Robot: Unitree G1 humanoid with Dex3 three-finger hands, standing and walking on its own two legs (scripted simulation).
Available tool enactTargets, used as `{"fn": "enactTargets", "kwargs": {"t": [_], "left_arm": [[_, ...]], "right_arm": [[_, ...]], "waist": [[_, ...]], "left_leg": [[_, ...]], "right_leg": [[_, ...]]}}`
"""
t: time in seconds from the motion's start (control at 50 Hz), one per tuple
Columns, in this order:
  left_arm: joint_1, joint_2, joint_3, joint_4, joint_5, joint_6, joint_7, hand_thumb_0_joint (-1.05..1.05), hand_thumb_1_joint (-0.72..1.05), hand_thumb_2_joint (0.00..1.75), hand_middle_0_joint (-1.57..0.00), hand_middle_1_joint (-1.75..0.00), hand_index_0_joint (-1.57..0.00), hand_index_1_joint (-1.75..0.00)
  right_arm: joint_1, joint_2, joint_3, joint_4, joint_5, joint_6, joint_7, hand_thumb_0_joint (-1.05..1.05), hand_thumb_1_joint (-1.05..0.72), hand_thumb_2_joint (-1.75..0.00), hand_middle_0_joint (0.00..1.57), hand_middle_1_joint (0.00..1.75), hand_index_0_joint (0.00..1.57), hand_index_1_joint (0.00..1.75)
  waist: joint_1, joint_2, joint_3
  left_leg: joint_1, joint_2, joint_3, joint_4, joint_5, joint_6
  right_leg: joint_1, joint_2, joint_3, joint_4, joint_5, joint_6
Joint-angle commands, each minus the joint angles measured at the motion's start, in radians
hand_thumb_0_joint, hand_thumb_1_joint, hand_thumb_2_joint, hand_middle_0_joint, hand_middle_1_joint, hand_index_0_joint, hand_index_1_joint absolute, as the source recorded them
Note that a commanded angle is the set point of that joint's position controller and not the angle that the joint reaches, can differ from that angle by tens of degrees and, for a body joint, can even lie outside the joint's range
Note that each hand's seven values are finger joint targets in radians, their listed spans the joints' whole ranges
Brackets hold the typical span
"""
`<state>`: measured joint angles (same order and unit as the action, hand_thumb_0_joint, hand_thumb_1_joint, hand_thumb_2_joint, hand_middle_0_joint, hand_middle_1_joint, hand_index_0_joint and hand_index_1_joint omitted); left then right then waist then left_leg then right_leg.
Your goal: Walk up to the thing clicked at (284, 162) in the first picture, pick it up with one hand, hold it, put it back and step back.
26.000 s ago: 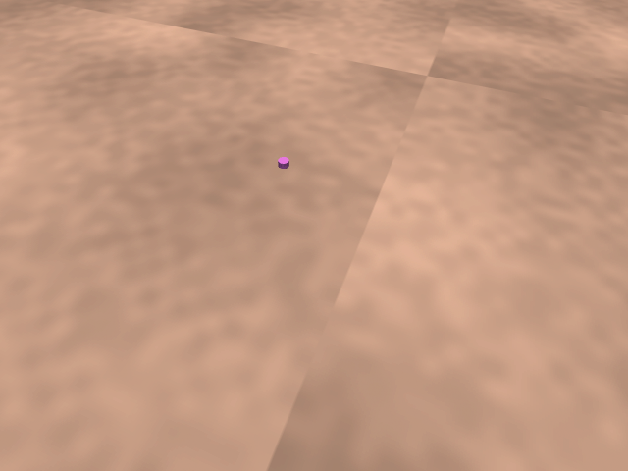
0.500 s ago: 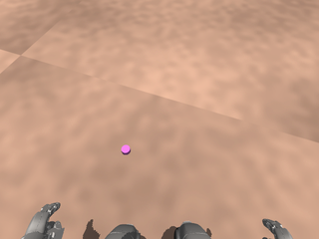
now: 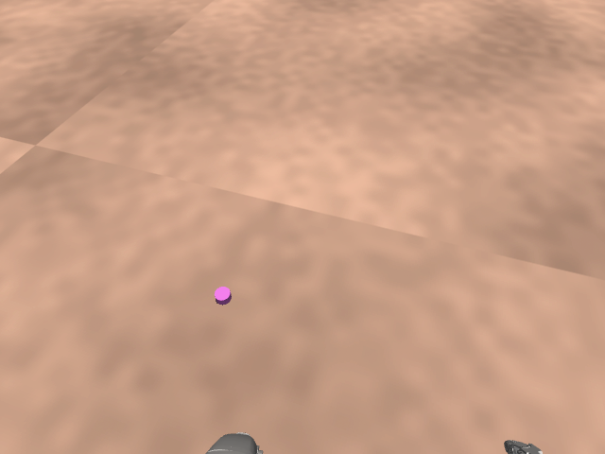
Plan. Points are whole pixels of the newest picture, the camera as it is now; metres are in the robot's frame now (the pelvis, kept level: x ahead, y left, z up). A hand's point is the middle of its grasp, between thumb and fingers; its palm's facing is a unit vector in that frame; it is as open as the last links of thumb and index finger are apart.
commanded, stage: walk up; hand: left
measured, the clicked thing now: (223, 295) +0.72 +0.31 -0.74
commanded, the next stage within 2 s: stand in 0.90 s
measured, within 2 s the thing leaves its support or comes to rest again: neither
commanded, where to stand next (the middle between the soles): +0.36 +0.05 m, yaw +4 degrees
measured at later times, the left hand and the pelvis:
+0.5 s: hand out of the picture +0.07 +0.27 -0.13, palm faces +0.07 -0.93 -0.36, open 7.4 cm; pelvis +0.00 +0.01 +0.01, yaw +4 degrees
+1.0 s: hand out of the picture +0.06 +0.28 -0.14, palm faces +0.10 -0.93 -0.35, open 7.4 cm; pelvis +0.00 +0.01 +0.02, yaw +5 degrees
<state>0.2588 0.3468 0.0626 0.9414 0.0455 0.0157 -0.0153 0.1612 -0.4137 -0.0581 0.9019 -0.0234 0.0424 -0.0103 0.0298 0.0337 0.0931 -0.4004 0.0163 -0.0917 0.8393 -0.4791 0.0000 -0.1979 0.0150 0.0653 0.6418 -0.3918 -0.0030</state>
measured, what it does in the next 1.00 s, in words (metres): steps on the spot: left foot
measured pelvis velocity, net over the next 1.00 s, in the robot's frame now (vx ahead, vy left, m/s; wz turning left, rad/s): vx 0.00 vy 0.01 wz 0.09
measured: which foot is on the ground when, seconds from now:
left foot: up 0.00-0.14, down 0.16-1.00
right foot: down 0.00-1.00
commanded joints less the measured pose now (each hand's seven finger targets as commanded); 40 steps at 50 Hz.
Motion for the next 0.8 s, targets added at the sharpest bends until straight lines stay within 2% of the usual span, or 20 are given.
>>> {"fn": "enactTargets", "kwargs": {"t": [0.0,0.06,0.12,0.14,0.16,0.18,0.2,0.22,0.26,0.28,0.3,0.32,0.36,0.4,0.46,0.5,0.54,0.6,0.72,0.78], "left_arm": [[-0.159,0.272,0.074,-0.115,-0.005,-0.053,0.033,0.00,0.90,0.90,-0.20,-0.30,-0.20,-0.30],[-0.084,0.277,0.072,-0.096,-0.008,-0.059,0.027,0.00,0.90,0.90,-0.20,-0.30,-0.20,-0.30],[-0.133,0.271,0.065,-0.096,-0.021,-0.040,0.022,0.00,0.90,0.90,-0.20,-0.30,-0.20,-0.30],[-0.129,0.237,0.052,-0.099,-0.024,-0.037,0.022,0.00,0.90,0.90,-0.20,-0.30,-0.20,-0.30],[-0.105,0.196,0.040,-0.097,-0.032,-0.037,0.023,0.00,0.90,0.90,-0.20,-0.30,-0.20,-0.30],[-0.088,0.149,0.022,-0.090,-0.048,-0.036,0.023,0.00,0.90,0.90,-0.20,-0.30,-0.20,-0.30],[-0.102,0.203,0.040,-0.066,-0.049,-0.033,0.029,0.00,0.90,0.90,-0.20,-0.30,-0.20,-0.30],[-0.098,0.222,0.040,-0.050,-0.044,-0.037,0.027,0.00,0.90,0.90,-0.20,-0.30,-0.20,-0.30],[-0.095,0.203,0.034,-0.035,-0.037,-0.054,0.021,0.00,0.90,0.90,-0.20,-0.30,-0.20,-0.30],[-0.089,0.218,0.039,-0.028,-0.034,-0.062,0.023,0.00,0.90,0.90,-0.20,-0.30,-0.20,-0.30],[-0.075,0.239,0.044,-0.015,-0.033,-0.067,0.027,0.00,0.90,0.90,-0.20,-0.30,-0.20,-0.30],[-0.089,0.273,0.050,-0.010,-0.028,-0.068,0.029,0.00,0.90,0.90,-0.20,-0.30,-0.20,-0.30],[-0.152,0.301,0.050,-0.015,-0.023,-0.066,0.028,0.00,0.90,0.90,-0.20,-0.30,-0.20,-0.30],[-0.201,0.270,0.042,-0.026,-0.023,-0.063,0.026,0.00,0.90,0.90,-0.20,-0.30,-0.20,-0.30],[-0.207,0.230,0.030,-0.006,-0.032,-0.065,0.023,0.00,0.90,0.90,-0.20,-0.30,-0.20,-0.30],[-0.180,0.229,0.032,0.015,-0.037,-0.070,0.028,0.00,0.90,0.90,-0.20,-0.30,-0.20,-0.30],[-0.166,0.231,0.033,0.023,-0.042,-0.070,0.031,0.00,0.90,0.90,-0.20,-0.30,-0.20,-0.30],[-0.168,0.230,0.030,0.031,-0.045,-0.065,0.036,0.00,0.90,0.90,-0.20,-0.30,-0.20,-0.30],[-0.204,0.215,0.015,0.042,-0.039,-0.055,0.033,0.00,0.90,0.90,-0.20,-0.30,-0.20,-0.30],[-0.193,0.222,0.017,0.064,-0.038,-0.060,0.033,0.00,0.90,0.90,-0.20,-0.30,-0.20,-0.30]], "right_arm": [[-0.016,-0.157,-0.033,-0.047,0.028,-0.041,-0.001,0.00,-0.90,-0.90,0.20,0.30,0.20,0.30],[-0.030,-0.139,-0.019,-0.040,0.016,-0.056,0.006,0.00,-0.90,-0.90,0.20,0.30,0.20,0.30],[0.051,-0.123,-0.027,0.002,0.006,-0.074,0.007,0.00,-0.90,-0.90,0.20,0.30,0.20,0.30],[0.066,-0.144,-0.039,0.014,0.000,-0.080,0.005,0.00,-0.90,-0.90,0.20,0.30,0.20,0.30],[0.077,-0.173,-0.050,0.017,-0.009,-0.088,0.000,0.00,-0.90,-0.90,0.20,0.30,0.20,0.30],[0.018,-0.209,-0.051,0.001,-0.009,-0.091,-0.001,0.00,-0.90,-0.90,0.20,0.30,0.20,0.30],[-0.008,-0.249,-0.054,-0.007,-0.004,-0.087,0.005,0.00,-0.90,-0.90,0.20,0.30,0.20,0.30],[-0.046,-0.248,-0.053,-0.009,-0.004,-0.081,0.009,0.00,-0.90,-0.90,0.20,0.30,0.20,0.30],[-0.086,-0.173,-0.027,-0.012,-0.002,-0.073,0.016,0.00,-0.90,-0.90,0.20,0.30,0.20,0.30],[-0.084,-0.152,-0.020,-0.012,0.003,-0.074,0.014,0.00,-0.90,-0.90,0.20,0.30,0.20,0.30],[-0.081,-0.140,-0.016,-0.005,0.010,-0.074,0.014,0.00,-0.90,-0.90,0.20,0.30,0.20,0.30],[-0.067,-0.142,-0.019,0.005,0.009,-0.071,0.016,0.00,-0.90,-0.90,0.20,0.30,0.20,0.30],[-0.009,-0.127,-0.018,0.035,0.006,-0.066,0.015,0.00,-0.90,-0.90,0.20,0.30,0.20,0.30],[0.012,-0.132,-0.021,0.056,0.001,-0.072,0.016,0.00,-0.90,-0.90,0.20,0.30,0.20,0.30],[-0.033,-0.147,-0.019,0.048,0.004,-0.084,0.020,0.00,-0.90,-0.90,0.20,0.30,0.20,0.30],[-0.044,-0.144,-0.015,0.054,0.009,-0.087,0.017,0.00,-0.90,-0.90,0.20,0.30,0.20,0.30],[-0.036,-0.141,-0.016,0.060,0.010,-0.087,0.010,0.00,-0.90,-0.90,0.20,0.30,0.20,0.30],[-0.048,-0.147,-0.022,0.065,0.013,-0.079,0.006,0.00,-0.90,-0.90,0.20,0.30,0.20,0.30],[-0.106,-0.157,-0.024,0.068,0.006,-0.069,0.006,0.00,-0.90,-0.90,0.20,0.30,0.20,0.30],[-0.121,-0.143,-0.019,0.069,0.009,-0.069,0.006,0.00,-0.90,-0.90,0.20,0.30,0.20,0.30]], "waist": [[-0.035,-0.188,0.029],[0.012,-0.224,-0.024],[-0.035,-0.229,-0.080],[-0.040,-0.173,-0.110],[-0.035,-0.073,-0.163],[-0.003,0.047,-0.154],[-0.008,0.050,-0.141],[0.004,0.059,-0.101],[0.020,0.064,-0.076],[0.022,0.064,-0.081],[0.026,0.027,-0.077],[0.010,-0.016,-0.068],[-0.028,-0.066,-0.037],[-0.049,-0.092,-0.030],[-0.023,-0.073,-0.050],[-0.009,-0.088,-0.101],[-0.010,-0.059,-0.155],[-0.010,-0.022,-0.186],[-0.005,0.045,-0.137],[-0.001,0.021,-0.142]], "left_leg": [[-0.039,-0.045,-0.028,0.056,0.043,-0.002],[0.024,-0.028,0.034,-0.138,0.027,-0.011],[0.192,-0.051,0.108,-0.438,0.164,-0.005],[0.285,-0.029,0.043,-0.476,0.262,0.011],[0.369,0.087,-0.111,-0.510,0.352,0.051],[0.381,0.221,-0.309,-0.535,0.347,0.126],[0.230,0.277,-0.348,-0.529,0.180,0.218],[0.118,0.261,-0.310,-0.534,0.089,0.220],[0.098,0.127,-0.122,-0.480,0.181,0.097],[0.070,0.087,-0.082,-0.426,0.270,0.060],[0.046,0.042,-0.045,-0.359,0.297,0.033],[0.023,0.007,-0.014,-0.316,0.211,0.019],[0.089,-0.016,0.025,-0.291,0.100,0.017],[0.157,0.004,0.006,-0.351,0.160,0.031],[0.157,0.083,-0.097,-0.422,0.343,0.068],[0.173,0.083,-0.067,-0.376,0.560,0.075],[0.205,0.070,-0.032,-0.341,0.689,0.066],[0.231,0.068,-0.025,-0.328,0.682,0.068],[0.199,0.103,-0.102,-0.426,0.498,0.088],[0.190,0.087,-0.081,-0.405,0.558,0.070]], "right_leg": [[-0.091,-0.234,0.201,-0.295,0.166,-0.152],[-0.008,-0.216,0.174,-0.271,0.194,-0.137],[0.002,-0.202,0.111,-0.162,0.247,-0.116],[-0.030,-0.179,0.085,-0.100,0.293,-0.079],[-0.076,-0.123,0.035,0.015,0.286,-0.042],[-0.189,-0.024,-0.045,0.063,0.082,-0.004],[-0.088,-0.035,-0.047,0.068,-0.134,-0.011],[-0.007,-0.056,-0.036,0.029,-0.117,-0.020],[0.063,-0.055,-0.024,-0.182,0.054,-0.029],[0.110,-0.081,0.018,-0.215,0.147,-0.037],[0.125,-0.125,0.086,-0.262,0.167,-0.056],[0.105,-0.179,0.159,-0.292,0.085,-0.085],[-0.001,-0.257,0.222,-0.315,-0.066,-0.138],[-0.057,-0.218,0.138,-0.298,0.010,-0.104],[0.007,-0.105,-0.002,-0.223,0.172,-0.037],[0.100,-0.110,-0.010,-0.213,0.324,-0.028],[0.154,-0.126,-0.014,-0.186,0.459,-0.032],[0.155,-0.129,-0.029,-0.168,0.463,-0.037],[0.109,-0.095,-0.062,-0.176,0.225,-0.030],[0.155,-0.113,-0.048,-0.213,0.300,-0.028]]}}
